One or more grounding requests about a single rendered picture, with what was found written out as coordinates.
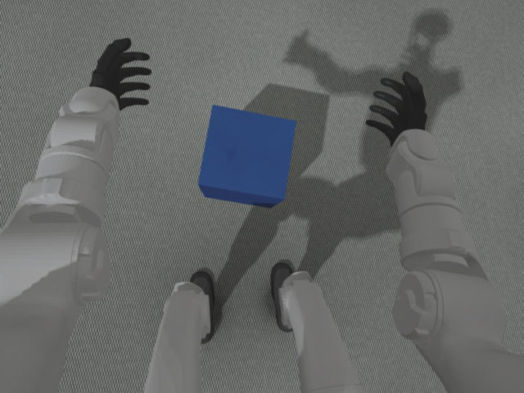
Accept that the left robot hand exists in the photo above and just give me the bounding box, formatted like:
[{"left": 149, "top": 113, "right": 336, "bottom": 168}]
[{"left": 89, "top": 38, "right": 151, "bottom": 111}]

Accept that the robot left forearm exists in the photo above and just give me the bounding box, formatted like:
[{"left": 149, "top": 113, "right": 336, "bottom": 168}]
[{"left": 0, "top": 87, "right": 120, "bottom": 234}]

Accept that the right robot hand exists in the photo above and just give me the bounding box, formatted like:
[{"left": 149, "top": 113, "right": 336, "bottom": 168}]
[{"left": 366, "top": 71, "right": 427, "bottom": 147}]

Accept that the right robot foot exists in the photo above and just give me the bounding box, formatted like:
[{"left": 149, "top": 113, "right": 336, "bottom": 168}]
[{"left": 270, "top": 263, "right": 293, "bottom": 332}]

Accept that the right robot shin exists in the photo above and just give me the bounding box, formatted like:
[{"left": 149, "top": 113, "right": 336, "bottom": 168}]
[{"left": 281, "top": 271, "right": 322, "bottom": 293}]

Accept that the robot right upper arm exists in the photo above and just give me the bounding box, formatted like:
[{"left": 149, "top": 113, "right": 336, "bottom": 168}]
[{"left": 392, "top": 269, "right": 524, "bottom": 393}]

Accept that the carton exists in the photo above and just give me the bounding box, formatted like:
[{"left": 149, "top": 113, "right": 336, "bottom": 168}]
[{"left": 198, "top": 105, "right": 296, "bottom": 208}]

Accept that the robot right forearm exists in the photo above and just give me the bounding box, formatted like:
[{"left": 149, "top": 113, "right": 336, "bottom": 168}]
[{"left": 386, "top": 129, "right": 506, "bottom": 338}]

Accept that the robot left upper arm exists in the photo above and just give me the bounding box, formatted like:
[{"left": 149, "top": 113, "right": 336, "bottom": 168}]
[{"left": 0, "top": 223, "right": 112, "bottom": 393}]

